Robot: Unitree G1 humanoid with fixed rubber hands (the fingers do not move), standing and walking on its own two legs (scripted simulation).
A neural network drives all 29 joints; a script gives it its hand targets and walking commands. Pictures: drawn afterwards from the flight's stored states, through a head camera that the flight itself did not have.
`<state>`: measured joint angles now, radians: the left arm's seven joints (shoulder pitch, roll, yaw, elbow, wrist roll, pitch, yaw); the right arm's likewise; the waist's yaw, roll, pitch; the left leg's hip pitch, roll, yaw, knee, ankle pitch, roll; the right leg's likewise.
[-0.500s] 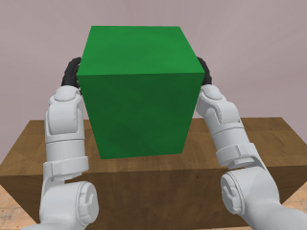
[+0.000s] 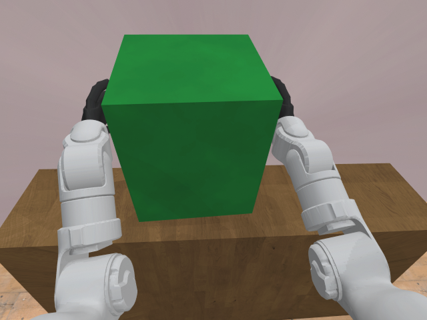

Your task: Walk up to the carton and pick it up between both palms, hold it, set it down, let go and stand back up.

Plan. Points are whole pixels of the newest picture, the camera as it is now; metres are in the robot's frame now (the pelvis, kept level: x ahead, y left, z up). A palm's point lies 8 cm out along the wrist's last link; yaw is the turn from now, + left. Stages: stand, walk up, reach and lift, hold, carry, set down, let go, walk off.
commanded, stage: hold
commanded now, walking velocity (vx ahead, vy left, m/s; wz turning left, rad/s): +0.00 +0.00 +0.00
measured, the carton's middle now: (192, 129) +0.40 +0.01 +0.21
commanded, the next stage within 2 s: none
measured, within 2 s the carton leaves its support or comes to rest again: neither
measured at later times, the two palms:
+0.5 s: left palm (93, 124) +0.36 +0.17 +0.25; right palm (280, 118) +0.36 -0.15 +0.25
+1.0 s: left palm (93, 125) +0.36 +0.17 +0.24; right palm (279, 118) +0.37 -0.15 +0.25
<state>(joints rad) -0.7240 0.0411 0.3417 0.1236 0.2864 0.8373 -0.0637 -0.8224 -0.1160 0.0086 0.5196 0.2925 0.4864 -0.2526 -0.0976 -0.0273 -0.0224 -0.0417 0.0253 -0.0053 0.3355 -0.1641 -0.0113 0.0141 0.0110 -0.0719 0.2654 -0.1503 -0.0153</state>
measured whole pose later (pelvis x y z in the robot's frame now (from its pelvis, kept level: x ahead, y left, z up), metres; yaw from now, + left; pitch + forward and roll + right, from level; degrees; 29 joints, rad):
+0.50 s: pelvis +0.00 +0.00 +0.00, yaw +0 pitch -7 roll -1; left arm -0.76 0.04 0.35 0.19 0.31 0.83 -0.07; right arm -0.86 -0.10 -0.03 0.60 0.26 0.47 -0.23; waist -0.09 -0.04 -0.04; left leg -0.05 0.02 -0.01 0.33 -0.15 -0.01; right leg 0.01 0.01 -0.06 0.27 -0.14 -0.01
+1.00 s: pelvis +0.00 +0.00 +0.00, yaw +0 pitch -8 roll -1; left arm -0.75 0.04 0.35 0.18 0.30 0.83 -0.07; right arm -0.85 -0.10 -0.02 0.58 0.27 0.47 -0.24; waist -0.10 -0.04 -0.03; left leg -0.04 0.02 -0.02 0.33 -0.16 -0.01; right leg 0.02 0.01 -0.07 0.26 -0.15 -0.01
